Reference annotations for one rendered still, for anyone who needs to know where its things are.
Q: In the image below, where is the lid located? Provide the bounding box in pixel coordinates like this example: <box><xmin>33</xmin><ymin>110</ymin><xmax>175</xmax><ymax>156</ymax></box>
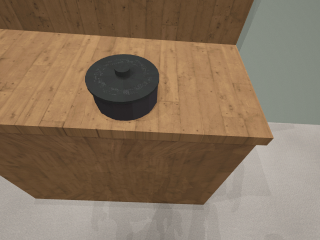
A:
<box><xmin>85</xmin><ymin>54</ymin><xmax>160</xmax><ymax>104</ymax></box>

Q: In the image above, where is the table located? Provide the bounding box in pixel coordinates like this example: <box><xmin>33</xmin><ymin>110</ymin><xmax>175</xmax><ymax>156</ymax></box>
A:
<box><xmin>0</xmin><ymin>0</ymin><xmax>274</xmax><ymax>205</ymax></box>

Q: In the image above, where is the knob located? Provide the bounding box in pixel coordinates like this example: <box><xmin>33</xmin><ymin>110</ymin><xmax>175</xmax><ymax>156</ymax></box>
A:
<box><xmin>114</xmin><ymin>62</ymin><xmax>131</xmax><ymax>78</ymax></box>

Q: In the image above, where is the pot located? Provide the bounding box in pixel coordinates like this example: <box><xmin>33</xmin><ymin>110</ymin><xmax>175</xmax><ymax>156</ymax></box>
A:
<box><xmin>93</xmin><ymin>86</ymin><xmax>158</xmax><ymax>121</ymax></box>

